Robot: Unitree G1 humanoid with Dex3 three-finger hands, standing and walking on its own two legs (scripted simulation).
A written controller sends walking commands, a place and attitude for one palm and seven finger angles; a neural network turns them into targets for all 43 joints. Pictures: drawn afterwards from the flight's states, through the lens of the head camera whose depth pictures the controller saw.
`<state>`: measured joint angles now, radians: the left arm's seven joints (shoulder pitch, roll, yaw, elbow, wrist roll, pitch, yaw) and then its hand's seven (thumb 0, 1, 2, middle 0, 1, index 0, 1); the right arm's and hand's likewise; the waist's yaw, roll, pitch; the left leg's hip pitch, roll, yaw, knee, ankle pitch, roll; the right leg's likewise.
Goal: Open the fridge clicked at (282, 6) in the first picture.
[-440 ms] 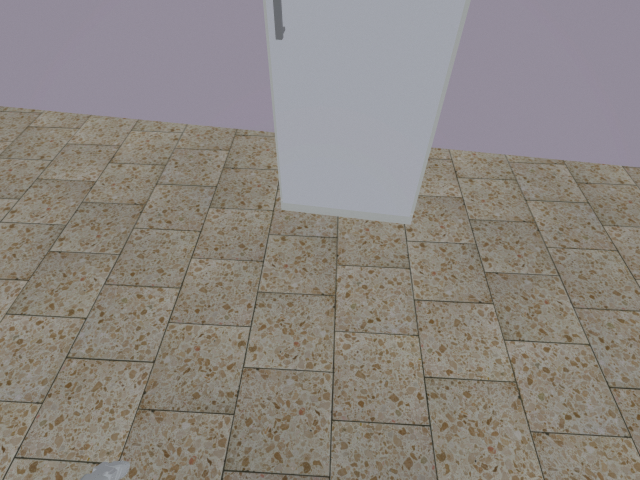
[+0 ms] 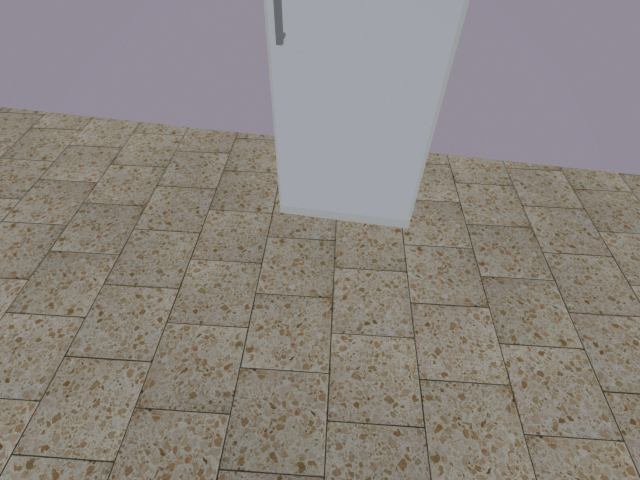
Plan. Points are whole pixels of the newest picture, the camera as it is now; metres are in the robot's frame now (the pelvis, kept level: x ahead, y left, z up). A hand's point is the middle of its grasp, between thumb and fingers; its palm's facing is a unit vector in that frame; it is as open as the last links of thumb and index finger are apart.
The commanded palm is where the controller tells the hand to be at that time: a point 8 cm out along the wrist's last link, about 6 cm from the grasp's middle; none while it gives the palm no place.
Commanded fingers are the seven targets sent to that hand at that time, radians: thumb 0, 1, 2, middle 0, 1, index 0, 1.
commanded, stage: stand and wait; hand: left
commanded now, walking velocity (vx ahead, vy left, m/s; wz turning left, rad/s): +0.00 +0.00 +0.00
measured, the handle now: out of the picture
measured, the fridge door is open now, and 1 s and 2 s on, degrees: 0 0 0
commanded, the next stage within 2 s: look at it before walking up in 0.38 s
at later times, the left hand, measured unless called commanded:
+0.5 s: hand out of the picture +0.07 +0.24 -0.15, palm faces -0.05 -0.94 -0.33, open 7.4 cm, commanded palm none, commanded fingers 0.00 0.90 0.90 -0.20 -0.30 -0.20 -0.30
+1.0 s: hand out of the picture +0.07 +0.24 -0.15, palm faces -0.04 -0.94 -0.33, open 7.4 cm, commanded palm none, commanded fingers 0.00 0.90 0.90 -0.20 -0.30 -0.20 -0.30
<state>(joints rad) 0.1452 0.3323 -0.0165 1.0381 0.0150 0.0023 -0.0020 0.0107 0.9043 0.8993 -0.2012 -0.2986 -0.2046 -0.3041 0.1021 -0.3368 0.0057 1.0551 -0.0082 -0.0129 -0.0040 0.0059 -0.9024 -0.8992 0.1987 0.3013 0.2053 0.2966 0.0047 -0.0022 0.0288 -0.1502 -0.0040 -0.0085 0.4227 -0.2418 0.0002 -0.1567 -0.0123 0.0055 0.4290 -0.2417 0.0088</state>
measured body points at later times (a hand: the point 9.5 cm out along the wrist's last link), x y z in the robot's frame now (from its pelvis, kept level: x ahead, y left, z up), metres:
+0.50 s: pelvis -0.01 -0.01 +0.00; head -0.01 -0.01 +0.45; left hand +0.07 +0.29 -0.13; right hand +0.06 -0.30 -0.13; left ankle -0.01 +0.12 -0.74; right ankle -0.01 -0.13 -0.74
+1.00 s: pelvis -0.01 -0.01 +0.00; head +0.00 +0.00 +0.45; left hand +0.07 +0.29 -0.13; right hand +0.08 -0.30 -0.13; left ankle -0.01 +0.12 -0.74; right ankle -0.01 -0.13 -0.74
